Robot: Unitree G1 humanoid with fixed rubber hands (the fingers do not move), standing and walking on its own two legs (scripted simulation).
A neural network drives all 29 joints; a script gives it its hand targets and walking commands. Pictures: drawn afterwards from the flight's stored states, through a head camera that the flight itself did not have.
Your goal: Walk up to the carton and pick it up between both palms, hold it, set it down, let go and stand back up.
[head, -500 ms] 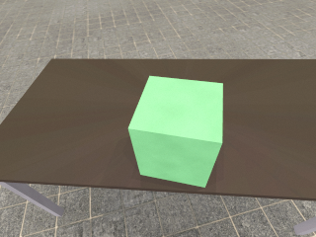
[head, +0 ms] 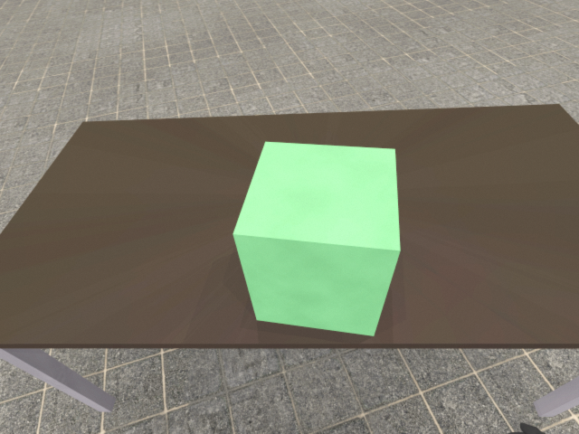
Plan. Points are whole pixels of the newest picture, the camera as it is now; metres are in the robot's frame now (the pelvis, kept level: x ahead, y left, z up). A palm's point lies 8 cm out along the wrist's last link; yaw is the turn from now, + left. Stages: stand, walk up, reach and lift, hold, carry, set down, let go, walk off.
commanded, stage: walk up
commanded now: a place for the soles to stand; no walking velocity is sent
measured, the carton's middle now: (320, 241) +0.44 -0.01 +0.00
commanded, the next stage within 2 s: reach and lift in 1.46 s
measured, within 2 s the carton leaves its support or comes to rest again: neither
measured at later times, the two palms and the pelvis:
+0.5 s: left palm out of the picture +0.14 +0.32 -0.07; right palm out of the picture +0.14 -0.31 -0.09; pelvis +0.02 +0.00 +0.00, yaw +0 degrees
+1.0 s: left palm out of the picture +0.13 +0.32 -0.07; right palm out of the picture +0.14 -0.31 -0.08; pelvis +0.02 +0.00 +0.00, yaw +0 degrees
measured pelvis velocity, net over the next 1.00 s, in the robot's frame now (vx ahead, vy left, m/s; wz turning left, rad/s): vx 0.02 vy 0.00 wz -0.01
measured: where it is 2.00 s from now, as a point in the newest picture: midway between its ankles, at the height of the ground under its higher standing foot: outside the picture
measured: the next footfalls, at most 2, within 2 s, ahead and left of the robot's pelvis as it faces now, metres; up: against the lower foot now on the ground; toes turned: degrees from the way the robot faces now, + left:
none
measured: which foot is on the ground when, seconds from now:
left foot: down 0.00-1.00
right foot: down 0.00-1.00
